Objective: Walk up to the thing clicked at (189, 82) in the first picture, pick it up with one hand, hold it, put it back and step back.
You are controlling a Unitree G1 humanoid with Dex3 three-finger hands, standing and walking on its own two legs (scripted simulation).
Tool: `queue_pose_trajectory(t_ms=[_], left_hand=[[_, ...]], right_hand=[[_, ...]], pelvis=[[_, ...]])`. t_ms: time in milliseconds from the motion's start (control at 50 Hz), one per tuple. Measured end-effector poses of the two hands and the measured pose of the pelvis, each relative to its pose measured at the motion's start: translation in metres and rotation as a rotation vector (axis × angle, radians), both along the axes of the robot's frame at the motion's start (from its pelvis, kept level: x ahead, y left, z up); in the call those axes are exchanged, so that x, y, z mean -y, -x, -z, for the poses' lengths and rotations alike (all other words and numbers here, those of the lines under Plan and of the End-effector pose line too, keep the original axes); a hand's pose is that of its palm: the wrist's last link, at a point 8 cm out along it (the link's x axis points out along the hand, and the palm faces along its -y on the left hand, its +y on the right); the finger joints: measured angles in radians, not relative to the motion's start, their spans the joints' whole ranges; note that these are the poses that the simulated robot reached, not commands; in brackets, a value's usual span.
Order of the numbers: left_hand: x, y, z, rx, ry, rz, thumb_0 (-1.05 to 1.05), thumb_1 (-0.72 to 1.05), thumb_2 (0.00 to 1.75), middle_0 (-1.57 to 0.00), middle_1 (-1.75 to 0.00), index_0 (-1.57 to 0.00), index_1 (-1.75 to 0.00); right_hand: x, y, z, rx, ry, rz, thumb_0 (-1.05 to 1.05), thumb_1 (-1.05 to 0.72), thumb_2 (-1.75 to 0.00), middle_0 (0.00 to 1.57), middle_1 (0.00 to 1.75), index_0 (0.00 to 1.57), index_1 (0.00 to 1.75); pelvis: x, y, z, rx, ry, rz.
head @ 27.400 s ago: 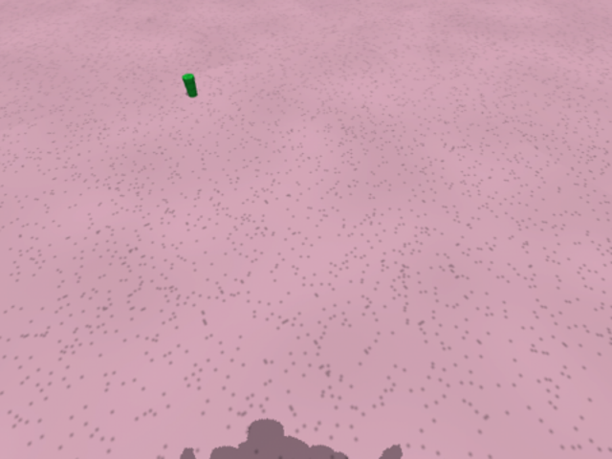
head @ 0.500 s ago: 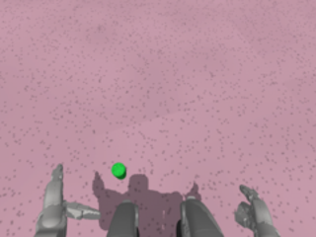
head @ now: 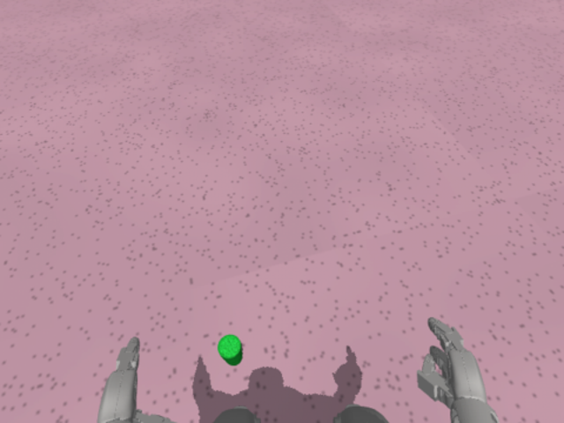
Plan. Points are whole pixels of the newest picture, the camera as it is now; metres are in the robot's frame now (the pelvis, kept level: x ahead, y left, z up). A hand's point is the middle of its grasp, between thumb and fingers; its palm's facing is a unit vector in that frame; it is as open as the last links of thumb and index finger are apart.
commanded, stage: home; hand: left
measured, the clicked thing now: (231, 352) +0.39 +0.19 -0.66
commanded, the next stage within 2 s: stand in 1.40 s
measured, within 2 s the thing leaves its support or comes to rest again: neither
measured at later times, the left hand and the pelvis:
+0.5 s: hand (171, 401) +0.16 +0.17 -0.06, palm faces +0.10 -0.95 -0.30, open 17.3 cm; pelvis -0.01 -0.01 +0.00, yaw +0 degrees
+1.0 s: hand (170, 401) +0.16 +0.18 -0.05, palm faces +0.10 -0.95 -0.29, open 17.4 cm; pelvis +0.00 +0.00 +0.00, yaw +0 degrees
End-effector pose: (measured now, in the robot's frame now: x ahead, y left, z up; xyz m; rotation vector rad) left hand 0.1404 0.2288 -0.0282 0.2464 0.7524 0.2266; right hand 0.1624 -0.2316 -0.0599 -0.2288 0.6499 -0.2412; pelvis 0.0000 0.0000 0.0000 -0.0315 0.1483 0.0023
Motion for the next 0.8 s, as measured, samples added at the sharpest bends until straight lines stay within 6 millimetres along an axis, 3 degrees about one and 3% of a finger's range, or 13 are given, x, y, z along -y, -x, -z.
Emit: queue_pose_trajectory(t_ms=[440,800], left_hand=[[0.008,0.000,-0.002,-0.004,0.004,0.018,-0.01,-0.52,0.06,-0.06,-0.06,-0.06,-0.06],[0.008,0.002,-0.002,0.004,0.009,0.012,-0.01,-0.53,0.05,-0.06,-0.05,-0.06,-0.05]], right_hand=[[0.013,0.024,0.005,-0.037,0.001,0.029,0.01,-0.90,-0.90,0.21,0.30,0.20,0.30],[0.011,0.018,0.002,-0.014,0.005,0.018,0.01,-0.90,-0.90,0.21,0.30,0.20,0.30]], pelvis=[[0.006,0.005,-0.004,0.018,-0.005,0.004],[0.006,0.006,-0.004,0.023,-0.005,0.004]])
